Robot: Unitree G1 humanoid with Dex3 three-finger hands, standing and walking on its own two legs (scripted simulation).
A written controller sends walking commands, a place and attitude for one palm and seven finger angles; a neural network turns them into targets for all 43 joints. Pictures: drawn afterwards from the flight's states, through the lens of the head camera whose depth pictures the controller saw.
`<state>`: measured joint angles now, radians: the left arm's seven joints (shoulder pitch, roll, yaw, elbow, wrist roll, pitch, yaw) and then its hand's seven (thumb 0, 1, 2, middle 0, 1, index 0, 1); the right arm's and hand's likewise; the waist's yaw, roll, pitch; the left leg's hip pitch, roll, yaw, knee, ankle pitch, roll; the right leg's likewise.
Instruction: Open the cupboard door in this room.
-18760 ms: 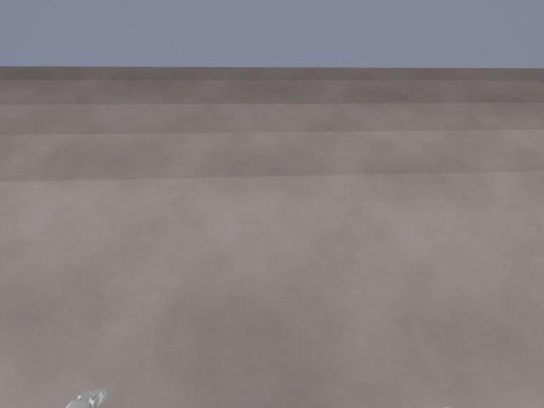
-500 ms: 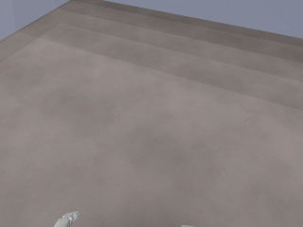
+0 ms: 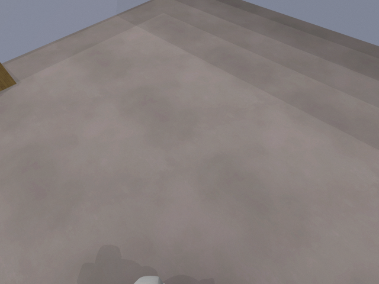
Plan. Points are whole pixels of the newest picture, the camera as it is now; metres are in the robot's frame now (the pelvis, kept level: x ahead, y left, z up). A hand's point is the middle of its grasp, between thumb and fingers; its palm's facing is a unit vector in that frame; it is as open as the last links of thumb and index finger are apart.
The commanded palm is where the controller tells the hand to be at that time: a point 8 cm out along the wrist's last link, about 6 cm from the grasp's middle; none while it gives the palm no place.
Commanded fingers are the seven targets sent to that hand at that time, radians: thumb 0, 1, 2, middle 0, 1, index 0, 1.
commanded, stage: turn or walk to find it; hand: left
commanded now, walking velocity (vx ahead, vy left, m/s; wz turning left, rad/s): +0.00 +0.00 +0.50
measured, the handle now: out of the picture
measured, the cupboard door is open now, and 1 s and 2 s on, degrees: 0 0 0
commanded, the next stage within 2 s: none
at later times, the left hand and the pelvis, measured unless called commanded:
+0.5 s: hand out of the picture +0.06 +0.23 -0.15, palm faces +0.22 -0.94 -0.28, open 7.4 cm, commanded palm none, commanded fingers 0.00 0.90 0.90 -0.20 -0.30 -0.20 -0.30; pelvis -0.02 +0.00 +0.00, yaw +13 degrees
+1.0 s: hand out of the picture -0.11 +0.15 -0.16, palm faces +0.52 -0.81 -0.26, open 7.4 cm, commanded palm none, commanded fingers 0.00 0.90 0.90 -0.20 -0.30 -0.20 -0.30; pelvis -0.04 -0.04 +0.00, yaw +30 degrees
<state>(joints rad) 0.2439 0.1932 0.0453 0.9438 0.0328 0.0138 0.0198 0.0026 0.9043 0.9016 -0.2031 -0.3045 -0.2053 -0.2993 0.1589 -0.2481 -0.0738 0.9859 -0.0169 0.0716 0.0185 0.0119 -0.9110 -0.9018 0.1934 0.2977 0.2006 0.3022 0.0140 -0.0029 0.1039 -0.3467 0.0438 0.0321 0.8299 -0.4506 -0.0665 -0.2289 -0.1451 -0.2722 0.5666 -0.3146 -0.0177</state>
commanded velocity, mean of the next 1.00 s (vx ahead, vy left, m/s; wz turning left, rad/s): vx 0.04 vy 0.00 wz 0.50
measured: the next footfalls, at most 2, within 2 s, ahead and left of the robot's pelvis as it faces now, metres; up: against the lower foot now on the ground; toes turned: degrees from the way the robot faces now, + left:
left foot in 0.06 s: +0.02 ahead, +0.14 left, +0.00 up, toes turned +7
right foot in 0.54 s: +0.05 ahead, -0.11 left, +0.00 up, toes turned +11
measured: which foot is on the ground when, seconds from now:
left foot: up 0.00-0.04, down 0.06-0.54, up 0.56-1.00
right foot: down 0.00-0.08, up 0.10-0.52, down 0.54-1.00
